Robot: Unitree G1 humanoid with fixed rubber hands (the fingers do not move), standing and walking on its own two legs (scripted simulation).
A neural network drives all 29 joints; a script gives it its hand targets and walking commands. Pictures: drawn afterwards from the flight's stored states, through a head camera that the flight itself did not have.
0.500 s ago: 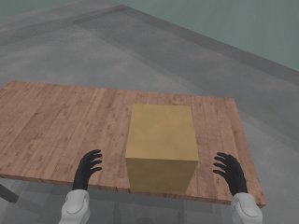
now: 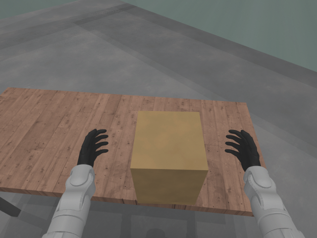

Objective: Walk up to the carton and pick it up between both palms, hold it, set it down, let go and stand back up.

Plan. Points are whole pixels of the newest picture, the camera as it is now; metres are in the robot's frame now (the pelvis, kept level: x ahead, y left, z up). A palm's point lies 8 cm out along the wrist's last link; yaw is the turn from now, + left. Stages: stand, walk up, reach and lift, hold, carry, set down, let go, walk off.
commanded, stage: reach and lift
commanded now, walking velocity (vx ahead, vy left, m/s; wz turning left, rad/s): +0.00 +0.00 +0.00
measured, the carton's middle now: (167, 159) +0.38 +0.00 -0.09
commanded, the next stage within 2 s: none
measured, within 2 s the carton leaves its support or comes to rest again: neither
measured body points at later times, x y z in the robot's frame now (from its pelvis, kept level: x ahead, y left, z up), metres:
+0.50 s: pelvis +0.00 +0.00 +0.00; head +0.00 -0.01 +0.45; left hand +0.38 +0.21 +0.11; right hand +0.39 -0.20 +0.09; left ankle -0.02 +0.12 -0.75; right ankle +0.01 -0.11 -0.75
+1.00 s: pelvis +0.00 +0.00 +0.00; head +0.01 +0.00 +0.45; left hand +0.41 +0.22 +0.10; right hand +0.43 -0.18 +0.10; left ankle -0.02 +0.12 -0.75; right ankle +0.01 -0.11 -0.75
